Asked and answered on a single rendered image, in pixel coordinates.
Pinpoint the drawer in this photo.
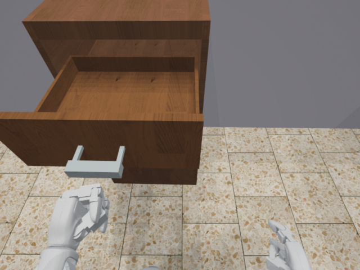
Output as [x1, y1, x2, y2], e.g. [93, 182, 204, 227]
[0, 55, 204, 169]

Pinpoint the robot right hand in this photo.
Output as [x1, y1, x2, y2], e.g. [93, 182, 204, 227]
[266, 219, 312, 270]

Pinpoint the cabinet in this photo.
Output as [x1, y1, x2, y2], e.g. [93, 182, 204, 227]
[22, 0, 211, 185]

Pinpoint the handle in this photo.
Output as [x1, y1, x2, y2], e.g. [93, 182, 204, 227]
[64, 146, 125, 178]

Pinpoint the robot left forearm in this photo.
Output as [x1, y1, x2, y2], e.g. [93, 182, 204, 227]
[34, 247, 79, 270]

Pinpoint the robot left hand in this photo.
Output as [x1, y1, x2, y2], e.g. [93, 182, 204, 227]
[48, 183, 110, 251]

